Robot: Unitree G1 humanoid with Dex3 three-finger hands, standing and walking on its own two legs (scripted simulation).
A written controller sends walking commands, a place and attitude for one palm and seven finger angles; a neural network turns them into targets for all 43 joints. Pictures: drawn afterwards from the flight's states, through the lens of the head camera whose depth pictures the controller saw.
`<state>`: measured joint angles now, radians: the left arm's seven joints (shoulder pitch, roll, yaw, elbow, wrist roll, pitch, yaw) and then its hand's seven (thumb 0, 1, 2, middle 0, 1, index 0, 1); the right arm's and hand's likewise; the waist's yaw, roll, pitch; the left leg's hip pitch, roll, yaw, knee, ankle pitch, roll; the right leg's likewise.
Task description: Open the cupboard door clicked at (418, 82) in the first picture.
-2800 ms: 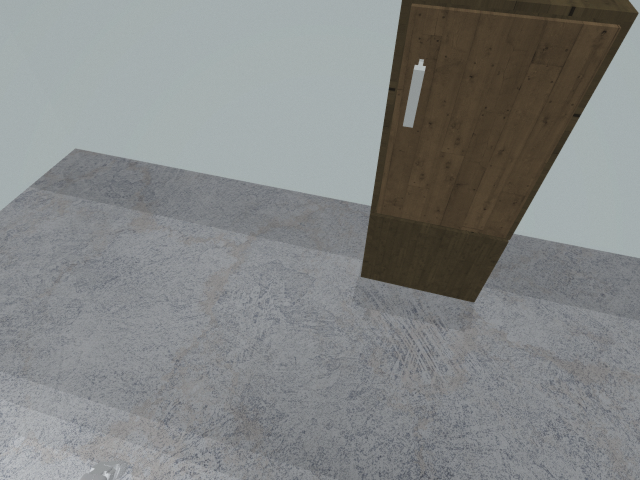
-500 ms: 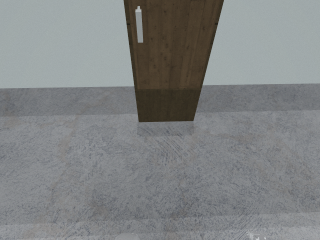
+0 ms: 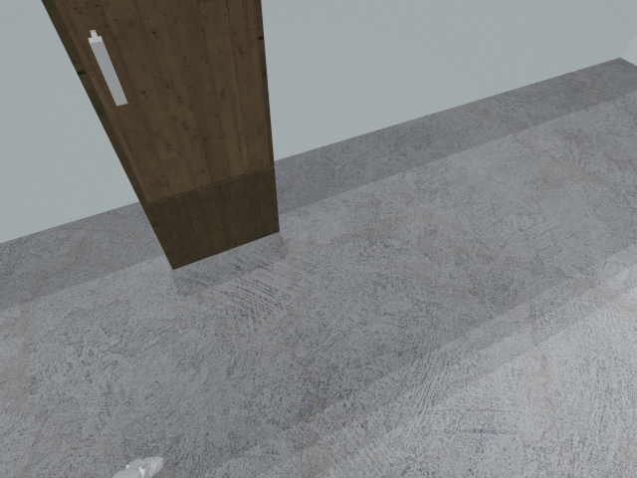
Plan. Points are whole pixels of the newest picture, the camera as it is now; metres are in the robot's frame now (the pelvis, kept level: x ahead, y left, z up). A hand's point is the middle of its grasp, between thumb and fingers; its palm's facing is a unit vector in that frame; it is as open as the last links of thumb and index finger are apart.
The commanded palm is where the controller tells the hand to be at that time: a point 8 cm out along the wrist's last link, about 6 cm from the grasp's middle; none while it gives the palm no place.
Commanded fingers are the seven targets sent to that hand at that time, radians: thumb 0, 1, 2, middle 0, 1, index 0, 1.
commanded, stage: walk to a spot facing it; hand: left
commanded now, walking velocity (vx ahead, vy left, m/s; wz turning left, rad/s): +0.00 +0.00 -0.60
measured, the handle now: (107, 68) +0.86 +0.48 +0.04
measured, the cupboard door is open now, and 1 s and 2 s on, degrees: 0 0 0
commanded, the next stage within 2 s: turn to face it in 0.86 s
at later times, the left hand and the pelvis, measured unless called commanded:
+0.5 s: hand out of the picture +0.13 +0.21 -0.19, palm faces -0.23 -0.96 -0.18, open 7.4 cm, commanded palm none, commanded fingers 0.00 0.90 0.90 -0.20 -0.30 -0.20 -0.30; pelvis +0.05 +0.02 -0.01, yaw -17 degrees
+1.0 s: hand (304, 334) +0.37 +0.04 -0.18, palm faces -0.56 -0.80 -0.20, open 7.4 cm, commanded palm none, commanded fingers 0.00 0.90 0.90 -0.20 -0.30 -0.20 -0.30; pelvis +0.15 -0.04 -0.03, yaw -33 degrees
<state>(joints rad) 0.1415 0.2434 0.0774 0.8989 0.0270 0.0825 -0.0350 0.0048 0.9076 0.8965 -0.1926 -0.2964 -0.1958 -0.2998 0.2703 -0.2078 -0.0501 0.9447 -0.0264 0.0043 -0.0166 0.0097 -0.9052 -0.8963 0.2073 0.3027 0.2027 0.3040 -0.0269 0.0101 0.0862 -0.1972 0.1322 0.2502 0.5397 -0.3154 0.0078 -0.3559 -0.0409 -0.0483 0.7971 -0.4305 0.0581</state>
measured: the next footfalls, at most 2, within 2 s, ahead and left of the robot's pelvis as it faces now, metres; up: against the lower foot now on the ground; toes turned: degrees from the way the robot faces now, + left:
right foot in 0.06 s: +0.03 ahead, -0.14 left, +0.00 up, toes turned -7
left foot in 0.44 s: +0.13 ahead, +0.10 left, +0.00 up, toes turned -8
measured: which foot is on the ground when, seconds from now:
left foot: down 0.00-0.06, up 0.08-0.42, down 0.44-0.94, up 0.96-1.00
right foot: up 0.00-0.04, down 0.06-0.44, up 0.46-0.92, down 0.94-1.00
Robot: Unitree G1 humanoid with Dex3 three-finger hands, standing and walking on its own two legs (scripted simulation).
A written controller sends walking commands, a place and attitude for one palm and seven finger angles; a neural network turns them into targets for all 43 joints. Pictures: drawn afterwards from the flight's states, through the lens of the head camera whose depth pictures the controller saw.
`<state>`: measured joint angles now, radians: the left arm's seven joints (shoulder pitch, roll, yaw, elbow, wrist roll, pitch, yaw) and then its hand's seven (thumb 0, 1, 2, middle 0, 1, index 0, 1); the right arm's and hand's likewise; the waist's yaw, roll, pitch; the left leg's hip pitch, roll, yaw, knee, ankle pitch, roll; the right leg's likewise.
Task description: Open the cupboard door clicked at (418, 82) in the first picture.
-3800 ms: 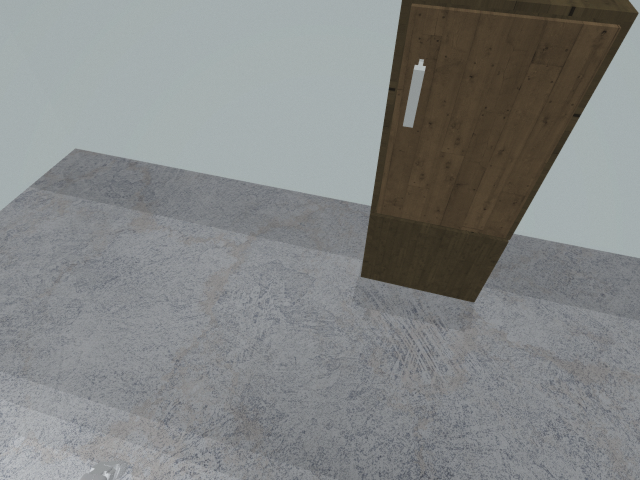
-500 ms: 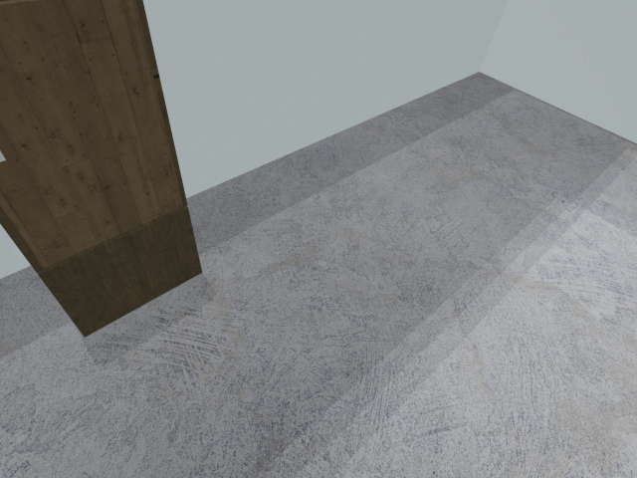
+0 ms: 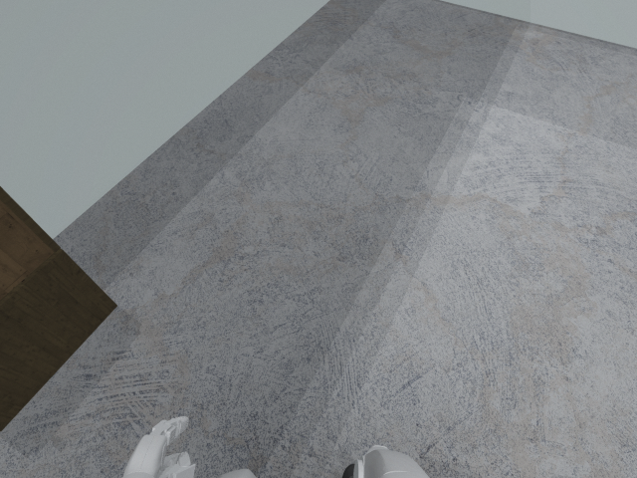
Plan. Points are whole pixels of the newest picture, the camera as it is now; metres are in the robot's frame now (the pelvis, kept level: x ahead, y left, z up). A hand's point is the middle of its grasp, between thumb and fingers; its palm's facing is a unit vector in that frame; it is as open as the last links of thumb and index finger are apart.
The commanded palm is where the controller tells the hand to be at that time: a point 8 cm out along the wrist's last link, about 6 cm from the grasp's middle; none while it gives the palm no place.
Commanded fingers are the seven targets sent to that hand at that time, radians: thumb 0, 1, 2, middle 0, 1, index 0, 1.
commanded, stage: turn to face it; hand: left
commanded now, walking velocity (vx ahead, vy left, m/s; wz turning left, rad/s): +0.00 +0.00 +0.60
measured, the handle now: out of the picture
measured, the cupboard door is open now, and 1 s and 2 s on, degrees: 0 0 0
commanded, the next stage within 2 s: take the last steps up to it in 1.80 s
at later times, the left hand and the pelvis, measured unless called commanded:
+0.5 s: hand out of the picture +0.09 +0.25 -0.15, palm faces +0.21 -0.96 -0.20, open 7.4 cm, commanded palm none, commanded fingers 0.00 0.90 0.90 -0.20 -0.30 -0.20 -0.30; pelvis +0.06 +0.04 +0.03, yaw +10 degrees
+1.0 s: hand out of the picture +0.06 +0.19 -0.12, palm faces +0.46 -0.85 -0.28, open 7.4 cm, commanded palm none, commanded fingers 0.00 0.90 0.90 -0.20 -0.30 -0.20 -0.30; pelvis +0.07 -0.02 +0.03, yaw +29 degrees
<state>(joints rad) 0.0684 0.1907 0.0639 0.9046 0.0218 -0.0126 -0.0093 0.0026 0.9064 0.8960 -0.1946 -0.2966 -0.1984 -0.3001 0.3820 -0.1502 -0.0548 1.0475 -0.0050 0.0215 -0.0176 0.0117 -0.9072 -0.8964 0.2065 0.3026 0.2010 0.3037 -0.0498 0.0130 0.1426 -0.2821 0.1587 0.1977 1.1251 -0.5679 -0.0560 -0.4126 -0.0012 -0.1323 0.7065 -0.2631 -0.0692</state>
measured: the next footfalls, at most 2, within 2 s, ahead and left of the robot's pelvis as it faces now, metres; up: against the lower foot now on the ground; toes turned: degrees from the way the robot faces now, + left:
left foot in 0.30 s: +0.10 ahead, +0.13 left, +0.00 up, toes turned +13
right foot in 0.80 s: +0.13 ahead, -0.12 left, +0.00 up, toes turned +19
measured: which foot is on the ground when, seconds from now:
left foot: up 0.00-0.28, down 0.30-0.78, up 0.80-1.00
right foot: down 0.00-0.30, up 0.32-0.78, down 0.80-1.00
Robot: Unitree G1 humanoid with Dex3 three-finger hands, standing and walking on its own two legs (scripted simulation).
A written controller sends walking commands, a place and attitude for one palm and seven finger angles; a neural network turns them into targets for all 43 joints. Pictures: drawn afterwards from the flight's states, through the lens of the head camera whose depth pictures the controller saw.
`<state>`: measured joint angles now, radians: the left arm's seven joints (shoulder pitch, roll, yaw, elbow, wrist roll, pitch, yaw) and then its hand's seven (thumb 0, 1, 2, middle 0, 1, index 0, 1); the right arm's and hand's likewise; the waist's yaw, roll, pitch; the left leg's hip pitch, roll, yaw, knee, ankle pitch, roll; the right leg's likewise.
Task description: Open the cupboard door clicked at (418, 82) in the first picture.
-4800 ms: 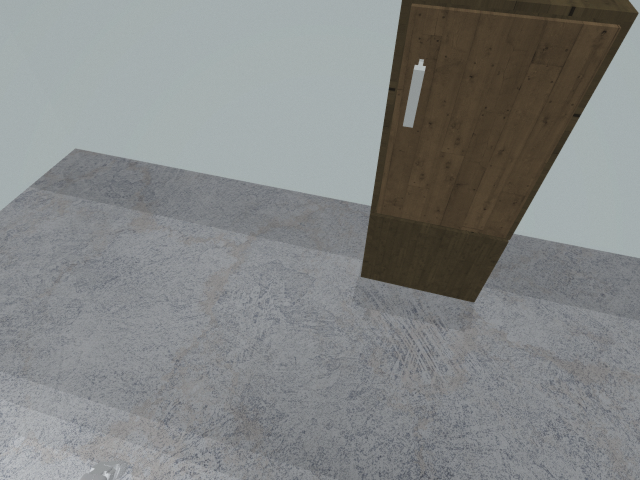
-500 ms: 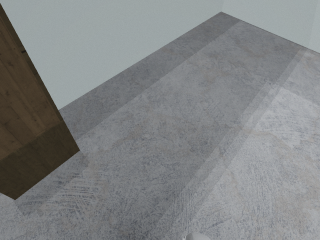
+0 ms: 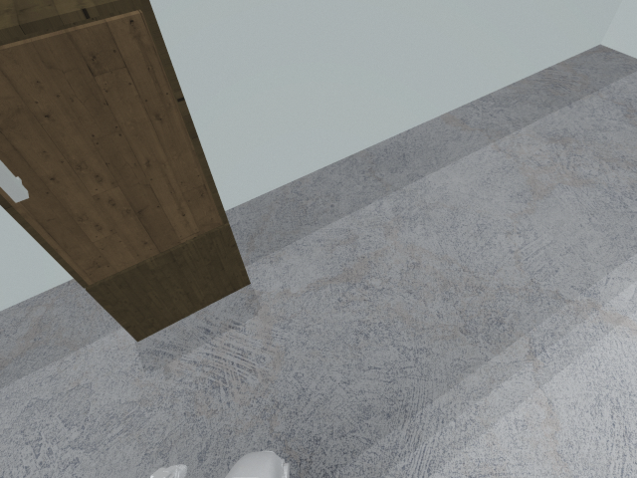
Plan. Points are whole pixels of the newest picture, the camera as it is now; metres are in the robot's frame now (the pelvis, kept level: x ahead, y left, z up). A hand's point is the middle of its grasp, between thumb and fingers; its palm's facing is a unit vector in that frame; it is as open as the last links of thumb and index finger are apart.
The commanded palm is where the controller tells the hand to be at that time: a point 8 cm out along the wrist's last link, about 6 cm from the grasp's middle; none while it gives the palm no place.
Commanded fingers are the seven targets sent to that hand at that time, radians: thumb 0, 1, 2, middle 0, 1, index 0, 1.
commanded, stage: turn to face it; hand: left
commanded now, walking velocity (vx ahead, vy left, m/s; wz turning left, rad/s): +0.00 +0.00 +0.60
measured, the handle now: out of the picture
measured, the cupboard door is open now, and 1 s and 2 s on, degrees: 0 0 0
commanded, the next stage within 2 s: take the last steps up to it in 0.80 s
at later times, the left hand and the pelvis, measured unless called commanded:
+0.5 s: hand out of the picture +0.03 +0.27 -0.16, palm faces +0.32 -0.91 -0.28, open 7.4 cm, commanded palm none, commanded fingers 0.00 0.90 0.90 -0.20 -0.30 -0.20 -0.30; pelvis +0.01 +0.03 +0.00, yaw +17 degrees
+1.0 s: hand out of the picture -0.07 +0.21 -0.18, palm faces +0.52 -0.83 -0.22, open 7.4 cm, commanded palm none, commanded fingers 0.00 0.90 0.90 -0.20 -0.30 -0.20 -0.30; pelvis +0.01 +0.03 -0.01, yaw +30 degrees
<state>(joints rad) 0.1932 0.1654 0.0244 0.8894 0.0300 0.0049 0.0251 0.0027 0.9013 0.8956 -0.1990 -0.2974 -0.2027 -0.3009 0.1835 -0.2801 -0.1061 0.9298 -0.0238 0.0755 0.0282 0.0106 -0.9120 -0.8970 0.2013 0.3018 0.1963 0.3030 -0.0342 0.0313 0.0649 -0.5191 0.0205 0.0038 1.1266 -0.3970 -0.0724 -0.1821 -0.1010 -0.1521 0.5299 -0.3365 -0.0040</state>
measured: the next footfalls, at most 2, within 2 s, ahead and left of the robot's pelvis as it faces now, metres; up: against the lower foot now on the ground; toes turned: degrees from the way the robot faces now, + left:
left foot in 0.20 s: +0.02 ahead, +0.15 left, +0.00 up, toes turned +15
right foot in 0.62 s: +0.10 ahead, -0.09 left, +0.00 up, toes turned +17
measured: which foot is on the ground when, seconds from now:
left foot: up 0.00-0.18, down 0.20-0.62, up 0.64-1.00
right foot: down 0.00-0.22, up 0.24-0.60, down 0.62-1.00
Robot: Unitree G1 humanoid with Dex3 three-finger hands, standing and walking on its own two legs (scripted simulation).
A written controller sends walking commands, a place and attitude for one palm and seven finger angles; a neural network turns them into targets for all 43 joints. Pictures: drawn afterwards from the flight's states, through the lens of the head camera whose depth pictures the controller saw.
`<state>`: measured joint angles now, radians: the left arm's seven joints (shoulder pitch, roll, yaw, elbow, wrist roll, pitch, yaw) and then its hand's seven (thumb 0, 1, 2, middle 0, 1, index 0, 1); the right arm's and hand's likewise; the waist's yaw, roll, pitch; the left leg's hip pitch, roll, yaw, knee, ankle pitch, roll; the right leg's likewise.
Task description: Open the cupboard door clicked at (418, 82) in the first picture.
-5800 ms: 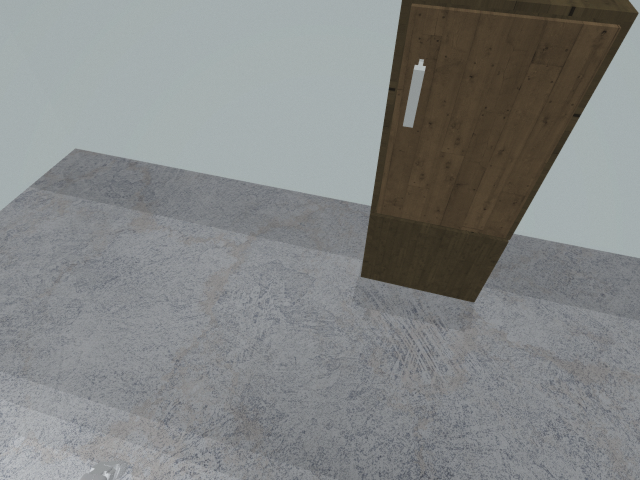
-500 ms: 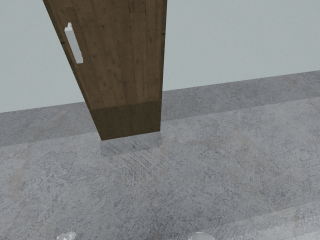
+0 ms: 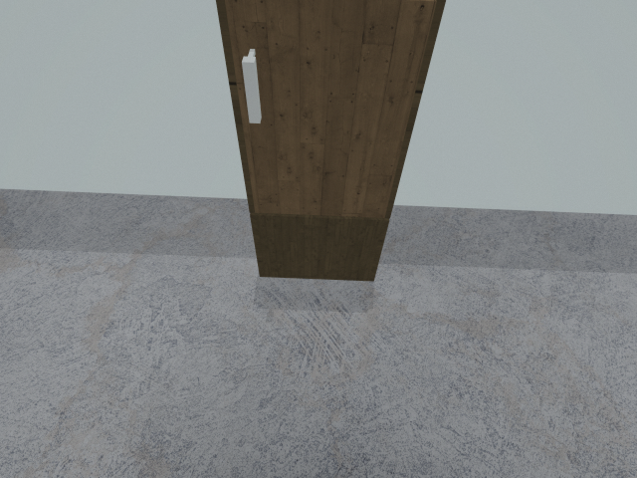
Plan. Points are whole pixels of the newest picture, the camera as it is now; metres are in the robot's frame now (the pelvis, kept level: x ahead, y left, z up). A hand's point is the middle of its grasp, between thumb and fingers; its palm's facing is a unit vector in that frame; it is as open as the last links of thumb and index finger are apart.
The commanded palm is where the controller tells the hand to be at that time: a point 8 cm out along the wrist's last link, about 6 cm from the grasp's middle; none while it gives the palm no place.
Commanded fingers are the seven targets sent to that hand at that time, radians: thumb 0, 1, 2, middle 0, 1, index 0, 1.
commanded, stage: take the last steps up to it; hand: left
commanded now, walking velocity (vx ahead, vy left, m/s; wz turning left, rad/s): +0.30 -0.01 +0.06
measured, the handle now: (253, 86) +0.83 +0.21 +0.04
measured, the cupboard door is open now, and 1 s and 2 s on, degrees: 0 0 0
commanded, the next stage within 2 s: come to a stop and stand still in 0.80 s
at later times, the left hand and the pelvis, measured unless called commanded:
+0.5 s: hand (194, 451) +0.17 +0.19 -0.16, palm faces -0.04 -0.99 -0.15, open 7.4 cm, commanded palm none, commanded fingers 0.00 0.90 0.90 -0.20 -0.30 -0.20 -0.30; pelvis +0.10 +0.03 +0.01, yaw +0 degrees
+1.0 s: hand (208, 417) +0.23 +0.19 -0.19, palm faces +0.11 -0.98 -0.17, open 7.3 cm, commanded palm none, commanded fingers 0.00 0.90 0.90 -0.20 -0.30 -0.20 -0.30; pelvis +0.26 +0.02 +0.00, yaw +2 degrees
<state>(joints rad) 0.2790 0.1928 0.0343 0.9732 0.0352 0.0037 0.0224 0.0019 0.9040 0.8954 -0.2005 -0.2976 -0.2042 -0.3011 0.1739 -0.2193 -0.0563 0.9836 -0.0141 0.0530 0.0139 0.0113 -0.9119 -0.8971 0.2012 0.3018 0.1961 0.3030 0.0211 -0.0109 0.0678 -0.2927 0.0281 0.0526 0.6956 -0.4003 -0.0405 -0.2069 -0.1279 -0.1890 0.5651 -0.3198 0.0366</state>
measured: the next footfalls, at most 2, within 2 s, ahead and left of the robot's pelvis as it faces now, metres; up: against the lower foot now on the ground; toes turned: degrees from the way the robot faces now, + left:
left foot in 0.02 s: +0.04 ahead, +0.11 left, +0.00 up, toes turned +4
right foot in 0.60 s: +0.25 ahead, -0.12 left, +0.00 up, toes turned -7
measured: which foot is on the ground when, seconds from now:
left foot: up 0.00-0.00, down 0.02-0.60, up 0.62-0.96, down 0.98-1.00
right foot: down 0.00-0.04, up 0.06-0.58, down 0.60-1.00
